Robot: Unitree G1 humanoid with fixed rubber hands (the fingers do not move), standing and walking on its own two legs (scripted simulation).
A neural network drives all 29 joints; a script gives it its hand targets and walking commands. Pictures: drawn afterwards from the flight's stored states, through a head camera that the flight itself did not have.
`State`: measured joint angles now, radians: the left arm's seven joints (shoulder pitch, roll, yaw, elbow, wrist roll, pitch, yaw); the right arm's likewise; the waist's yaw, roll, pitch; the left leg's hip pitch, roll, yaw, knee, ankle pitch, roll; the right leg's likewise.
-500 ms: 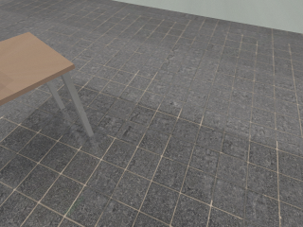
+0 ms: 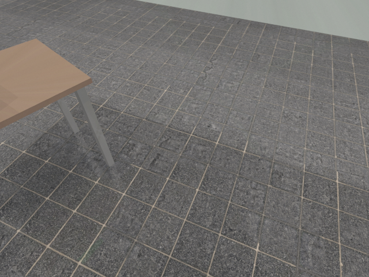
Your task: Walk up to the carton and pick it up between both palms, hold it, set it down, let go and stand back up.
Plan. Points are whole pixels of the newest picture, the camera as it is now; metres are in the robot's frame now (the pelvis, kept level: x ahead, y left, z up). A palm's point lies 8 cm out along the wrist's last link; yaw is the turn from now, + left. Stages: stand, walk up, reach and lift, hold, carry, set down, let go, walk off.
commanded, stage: stand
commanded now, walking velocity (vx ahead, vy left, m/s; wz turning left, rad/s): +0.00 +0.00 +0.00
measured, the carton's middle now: out of the picture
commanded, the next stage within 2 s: walk up in 0.46 s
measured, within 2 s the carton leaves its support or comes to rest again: neither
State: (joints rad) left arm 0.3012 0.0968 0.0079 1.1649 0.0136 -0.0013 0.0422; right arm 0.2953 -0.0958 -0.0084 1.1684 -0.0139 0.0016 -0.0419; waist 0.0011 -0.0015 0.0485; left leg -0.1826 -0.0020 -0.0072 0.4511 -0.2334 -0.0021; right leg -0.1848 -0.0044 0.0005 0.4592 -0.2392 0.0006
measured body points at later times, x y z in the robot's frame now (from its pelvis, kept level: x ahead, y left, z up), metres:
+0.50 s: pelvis +0.00 +0.00 +0.00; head +0.01 +0.00 +0.45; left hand -0.02 +0.20 -0.16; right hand -0.02 -0.20 -0.17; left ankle +0.01 +0.12 -0.74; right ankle +0.01 -0.12 -0.74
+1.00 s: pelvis +0.04 +0.09 -0.03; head +0.03 +0.12 +0.41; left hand +0.00 +0.37 -0.19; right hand +0.15 -0.19 -0.15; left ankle +0.06 +0.25 -0.74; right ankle +0.01 -0.12 -0.74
